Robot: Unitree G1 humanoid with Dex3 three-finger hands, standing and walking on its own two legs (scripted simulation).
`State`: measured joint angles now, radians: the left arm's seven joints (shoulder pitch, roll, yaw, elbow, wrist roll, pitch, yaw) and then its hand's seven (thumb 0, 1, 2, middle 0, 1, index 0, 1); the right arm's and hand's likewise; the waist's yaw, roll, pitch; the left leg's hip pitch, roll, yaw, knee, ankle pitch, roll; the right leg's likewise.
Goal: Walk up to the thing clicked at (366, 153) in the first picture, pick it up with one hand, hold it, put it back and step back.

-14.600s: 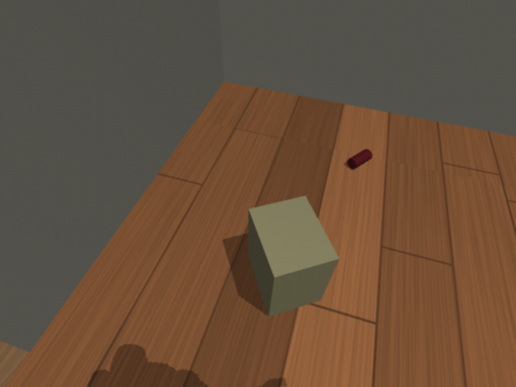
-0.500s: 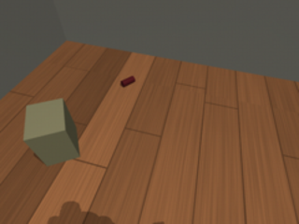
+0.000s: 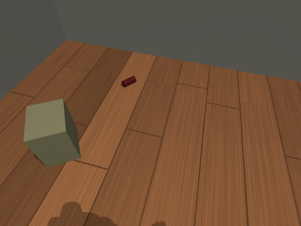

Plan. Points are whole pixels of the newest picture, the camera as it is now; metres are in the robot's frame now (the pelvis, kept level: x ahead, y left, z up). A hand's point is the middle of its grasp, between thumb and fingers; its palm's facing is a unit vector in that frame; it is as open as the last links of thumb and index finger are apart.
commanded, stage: stand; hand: left
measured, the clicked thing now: (128, 81) +1.50 +0.20 -0.75
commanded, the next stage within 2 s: walk up in 0.90 s
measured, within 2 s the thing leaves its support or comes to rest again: neither
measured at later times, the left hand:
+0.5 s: hand out of the picture +0.05 +0.26 -0.16, palm faces +0.00 -0.94 -0.35, open 7.4 cm
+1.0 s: hand out of the picture +0.06 +0.27 -0.16, palm faces +0.04 -0.94 -0.34, open 7.4 cm
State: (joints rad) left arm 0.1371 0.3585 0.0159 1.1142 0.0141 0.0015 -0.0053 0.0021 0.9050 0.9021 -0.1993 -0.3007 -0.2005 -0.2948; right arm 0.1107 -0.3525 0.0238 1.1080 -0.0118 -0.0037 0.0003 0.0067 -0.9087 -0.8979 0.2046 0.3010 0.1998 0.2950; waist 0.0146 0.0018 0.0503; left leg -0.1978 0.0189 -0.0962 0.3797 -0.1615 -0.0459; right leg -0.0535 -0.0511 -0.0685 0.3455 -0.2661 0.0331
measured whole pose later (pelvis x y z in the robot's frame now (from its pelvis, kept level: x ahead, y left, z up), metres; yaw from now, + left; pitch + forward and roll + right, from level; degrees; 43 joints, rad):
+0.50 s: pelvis +0.00 +0.00 +0.00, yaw +0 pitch -2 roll +0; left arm 0.15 0.36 0.02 1.12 0.01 0.00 0.00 0.00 0.90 0.90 -0.20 -0.30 -0.20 -0.29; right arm 0.13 -0.35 0.02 1.11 -0.01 0.00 0.00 0.01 -0.91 -0.90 0.20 0.30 0.20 0.29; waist 0.01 0.00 0.05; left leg -0.20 0.02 -0.10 0.38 -0.16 -0.05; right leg -0.05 -0.05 -0.07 0.35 -0.27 0.03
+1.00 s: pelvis +0.01 +0.00 +0.00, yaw +2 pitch -1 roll +0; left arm 0.20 0.37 0.06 1.06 0.04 -0.03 -0.05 0.00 0.90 0.90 -0.20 -0.30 -0.20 -0.30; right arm 0.19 -0.37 -0.03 1.07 -0.04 0.00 0.04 0.01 -0.91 -0.90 0.21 0.30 0.20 0.30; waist 0.02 0.00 0.02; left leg -0.30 0.02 -0.04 0.63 -0.37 0.01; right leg -0.05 -0.06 -0.10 0.39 -0.35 -0.01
